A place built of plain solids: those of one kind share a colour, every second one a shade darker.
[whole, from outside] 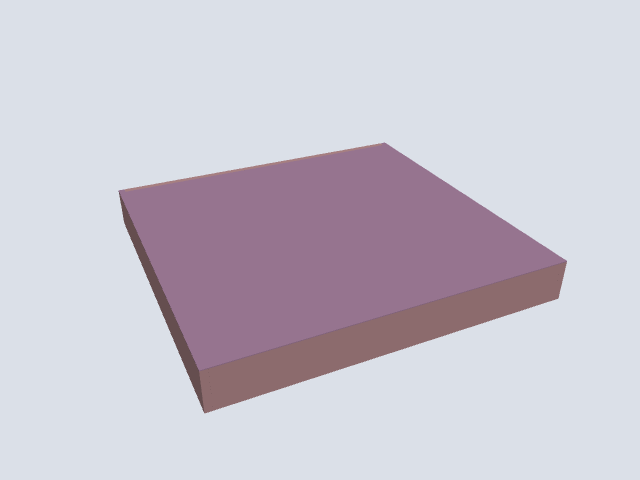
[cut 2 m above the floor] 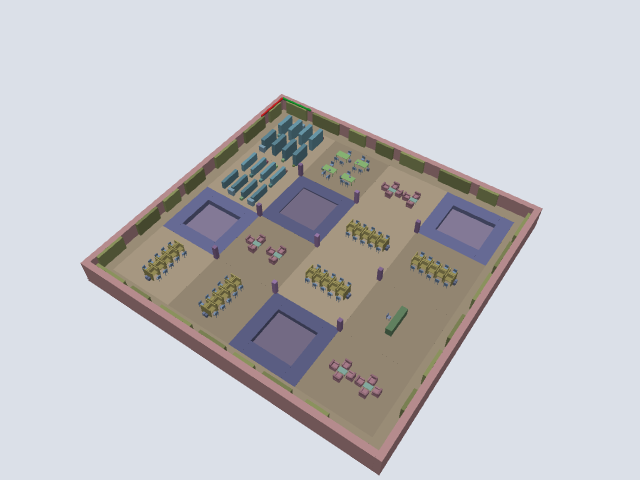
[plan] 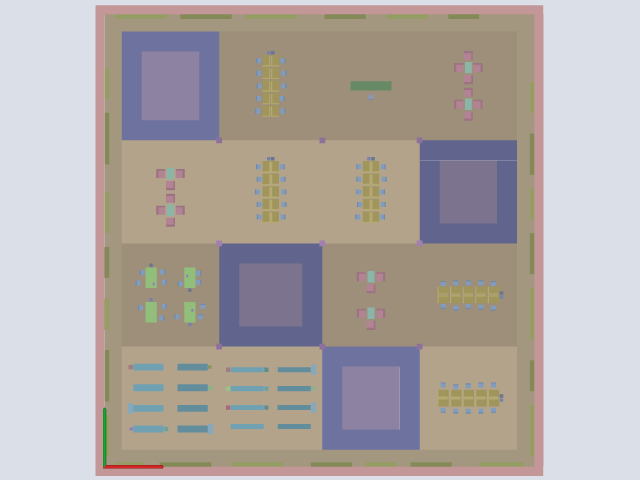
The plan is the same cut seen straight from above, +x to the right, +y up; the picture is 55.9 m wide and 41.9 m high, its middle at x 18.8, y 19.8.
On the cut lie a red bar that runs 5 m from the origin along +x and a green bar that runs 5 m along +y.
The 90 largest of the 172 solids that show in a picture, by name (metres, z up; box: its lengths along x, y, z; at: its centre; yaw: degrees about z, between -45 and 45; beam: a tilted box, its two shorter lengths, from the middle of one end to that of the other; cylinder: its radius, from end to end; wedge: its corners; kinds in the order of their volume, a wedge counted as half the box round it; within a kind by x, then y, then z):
{
 "floor_bay_1": {"box": [8.5, 9.0, 1.5], "at": [5.75, 6.0, -0.75]},
 "floor_bay_2": {"box": [8.5, 9.0, 1.5], "at": [5.75, 15.0, -0.75]},
 "floor_bay_3": {"box": [8.5, 9.0, 1.5], "at": [5.75, 24.0, -0.75]},
 "floor_bay_4": {"box": [9.0, 9.0, 1.5], "at": [14.5, 6.0, -0.75]},
 "floor_bay_5": {"box": [9.0, 9.0, 1.5], "at": [14.5, 24.0, -0.75]},
 "floor_bay_6": {"box": [9.0, 9.5, 1.5], "at": [14.5, 33.25, -0.75]},
 "floor_bay_7": {"box": [8.5, 9.0, 1.5], "at": [23.25, 15.0, -0.75]},
 "floor_bay_8": {"box": [8.5, 9.0, 1.5], "at": [23.25, 24.0, -0.75]},
 "floor_bay_9": {"box": [8.5, 9.5, 1.5], "at": [23.25, 33.25, -0.75]},
 "floor_bay_10": {"box": [8.5, 9.0, 1.5], "at": [31.75, 6.0, -0.75]},
 "floor_bay_11": {"box": [8.5, 9.0, 1.5], "at": [31.75, 15.0, -0.75]},
 "floor_bay_12": {"box": [8.5, 9.5, 1.5], "at": [31.75, 33.25, -0.75]},
 "wall_1": {"box": [0.8, 39.5, 5.0], "at": [-0.4, 19.75, 1.0]},
 "wall_2": {"box": [39.1, 0.8, 5.0], "at": [18.75, -0.4, 1.0]},
 "wall_3": {"box": [39.1, 0.8, 5.0], "at": [18.75, 39.9, 1.0]},
 "wall_4": {"box": [0.8, 39.5, 5.0], "at": [37.9, 19.75, 1.0]},
 "floor_aisle_1": {"box": [1.5, 36.5, 1.5], "at": [0.75, 19.75, -0.75]},
 "floor_aisle_2": {"box": [37.5, 1.5, 1.5], "at": [18.75, 0.75, -0.75]},
 "floor_aisle_3": {"box": [37.5, 1.5, 1.5], "at": [18.75, 38.75, -0.75]},
 "floor_aisle_4": {"box": [1.5, 36.5, 1.5], "at": [36.75, 19.75, -0.75]},
 "floor_rim_1": {"box": [1.75, 6.0, 1.5], "at": [2.37, 33.25, -0.75]},
 "floor_rim_2": {"box": [8.5, 1.75, 1.5], "at": [5.75, 29.37, -0.75]},
 "floor_rim_3": {"box": [8.5, 1.75, 1.5], "at": [5.75, 37.13, -0.75]},
 "floor_rim_4": {"box": [1.75, 6.0, 1.5], "at": [9.13, 33.25, -0.75]},
 "floor_rim_5": {"box": [1.75, 5.5, 1.5], "at": [10.87, 15.0, -0.75]},
 "floor_rim_6": {"box": [9.0, 1.75, 1.5], "at": [14.5, 11.37, -0.75]},
 "floor_rim_7": {"box": [9.0, 1.75, 1.5], "at": [14.5, 18.63, -0.75]},
 "floor_rim_8": {"box": [1.75, 5.5, 1.5], "at": [18.13, 15.0, -0.75]},
 "floor_rim_9": {"box": [1.75, 5.5, 1.5], "at": [19.87, 6.0, -0.75]},
 "floor_rim_10": {"box": [8.5, 1.75, 1.5], "at": [23.25, 2.37, -0.75]},
 "floor_rim_11": {"box": [8.5, 1.75, 1.5], "at": [23.25, 9.63, -0.75]},
 "floor_rim_12": {"box": [1.75, 5.5, 1.5], "at": [26.63, 6.0, -0.75]},
 "floor_rim_13": {"box": [1.75, 5.5, 1.5], "at": [28.37, 24.0, -0.75]},
 "floor_rim_14": {"box": [8.5, 1.75, 1.5], "at": [31.75, 20.37, -0.75]},
 "floor_rim_15": {"box": [8.5, 1.75, 1.5], "at": [31.75, 27.63, -0.75]},
 "floor_rim_16": {"box": [1.75, 5.5, 1.5], "at": [35.13, 24.0, -0.75]},
 "ceil_hall_1": {"box": [39.1, 41.1, 0.1], "at": [18.75, 19.75, 3.45]},
 "floor_well_1": {"box": [5.0, 6.0, 0.84], "at": [5.75, 33.25, -1.08]},
 "floor_well_2": {"box": [5.5, 5.5, 1.34], "at": [14.5, 15.0, -0.83]},
 "floor_well_3": {"box": [5.0, 5.5, 0.68], "at": [23.25, 6.0, -1.16]},
 "floor_well_4": {"box": [5.0, 5.5, 0.84], "at": [31.75, 24.0, -1.08]},
 "wallshelf_1": {"box": [0.4, 3.6, 2.1], "at": [0.2, 2.7, 1.05]},
 "wallshelf_2": {"box": [0.4, 4.5, 2.1], "at": [0.2, 7.95, 1.05]},
 "wallshelf_3": {"box": [0.4, 2.7, 2.1], "at": [0.2, 13.35, 1.05]},
 "wallshelf_4": {"box": [0.4, 2.7, 2.1], "at": [0.2, 17.85, 1.05]},
 "wallshelf_5": {"box": [0.4, 3.6, 2.1], "at": [0.2, 22.2, 1.05]},
 "wallshelf_6": {"box": [0.4, 4.5, 2.1], "at": [0.2, 28.65, 1.05]},
 "wallshelf_7": {"box": [0.4, 2.7, 2.1], "at": [0.2, 33.45, 1.05]},
 "wallshelf_8": {"box": [2.7, 0.4, 2.1], "at": [2.25, 0.2, 1.05]},
 "wallshelf_9": {"box": [4.5, 0.4, 2.1], "at": [3.15, 39.3, 1.05]},
 "wallshelf_10": {"box": [4.5, 0.4, 2.1], "at": [7.05, 0.2, 1.05]},
 "wallshelf_11": {"box": [4.5, 0.4, 2.1], "at": [8.85, 39.3, 1.05]},
 "wallshelf_12": {"box": [4.5, 0.4, 2.1], "at": [13.35, 0.2, 1.05]},
 "wallshelf_13": {"box": [4.5, 0.4, 2.1], "at": [14.55, 39.3, 1.05]},
 "wallshelf_14": {"box": [3.6, 0.4, 2.1], "at": [19.8, 0.2, 1.05]},
 "wallshelf_15": {"box": [3.6, 0.4, 2.1], "at": [21.0, 39.3, 1.05]},
 "wallshelf_16": {"box": [2.7, 0.4, 2.1], "at": [24.15, 0.2, 1.05]},
 "wallshelf_17": {"box": [3.6, 0.4, 2.1], "at": [26.4, 39.3, 1.05]},
 "wallshelf_18": {"box": [3.6, 0.4, 2.1], "at": [28.5, 0.2, 1.05]},
 "wallshelf_19": {"box": [2.7, 0.4, 2.1], "at": [31.35, 39.3, 1.05]},
 "wallshelf_20": {"box": [3.9, 0.4, 2.1], "at": [34.65, 0.2, 1.05]},
 "wallshelf_21": {"box": [0.4, 4.5, 2.1], "at": [37.3, 3.15, 1.05]},
 "wallshelf_22": {"box": [0.4, 2.7, 2.1], "at": [37.3, 7.95, 1.05]},
 "wallshelf_23": {"box": [0.4, 4.5, 2.1], "at": [37.3, 13.35, 1.05]},
 "wallshelf_24": {"box": [0.4, 3.6, 2.1], "at": [37.3, 18.6, 1.05]},
 "wallshelf_25": {"box": [0.4, 2.7, 2.1], "at": [37.3, 22.95, 1.05]},
 "wallshelf_26": {"box": [0.4, 3.6, 2.1], "at": [37.3, 27.3, 1.05]},
 "wallshelf_27": {"box": [0.4, 2.7, 2.1], "at": [37.3, 32.25, 1.05]},
 "range_1": {"box": [2.65, 0.6, 2.1], "at": [3.83, 3.3, 1.05]},
 "range_2": {"box": [2.65, 0.6, 2.1], "at": [3.83, 5.1, 1.05]},
 "range_3": {"box": [2.65, 0.6, 2.1], "at": [3.83, 6.9, 1.05]},
 "range_4": {"box": [2.65, 0.6, 2.1], "at": [3.83, 8.7, 1.05]},
 "range_5": {"box": [2.65, 0.6, 2.1], "at": [7.67, 3.3, 1.05]},
 "range_6": {"box": [2.65, 0.6, 2.1], "at": [7.67, 5.1, 1.05]},
 "range_7": {"box": [2.65, 0.6, 2.1], "at": [7.67, 6.9, 1.05]},
 "range_8": {"box": [2.65, 0.6, 2.1], "at": [7.67, 8.7, 1.05]},
 "range_9": {"box": [2.9, 0.45, 1.2], "at": [12.45, 3.52, 0.6]},
 "range_10": {"box": [2.9, 0.45, 1.2], "at": [12.45, 5.17, 0.6]},
 "range_11": {"box": [2.9, 0.45, 1.2], "at": [12.45, 6.83, 0.6]},
 "range_12": {"box": [2.9, 0.45, 1.2], "at": [12.45, 8.47, 0.6]},
 "range_13": {"box": [2.9, 0.45, 1.2], "at": [16.55, 3.52, 0.6]},
 "range_14": {"box": [2.9, 0.45, 1.2], "at": [16.55, 5.17, 0.6]},
 "range_15": {"box": [2.9, 0.45, 1.2], "at": [16.55, 6.83, 0.6]},
 "range_16": {"box": [2.9, 0.45, 1.2], "at": [16.55, 8.47, 0.6]},
 "wall_column_1": {"box": [0.5, 0.5, 3.5], "at": [10.0, 10.5, 1.65]},
 "wall_column_2": {"box": [0.5, 0.5, 3.5], "at": [10.0, 19.5, 1.65]},
 "wall_column_3": {"box": [0.5, 0.5, 3.5], "at": [10.0, 28.5, 1.65]},
 "wall_column_4": {"box": [0.5, 0.5, 3.5], "at": [19.0, 10.5, 1.65]},
 "wall_column_5": {"box": [0.5, 0.5, 3.5], "at": [19.0, 19.5, 1.65]},
 "desk_counter_1": {"box": [3.6, 0.8, 1.05], "at": [23.25, 33.25, 0.53]}
}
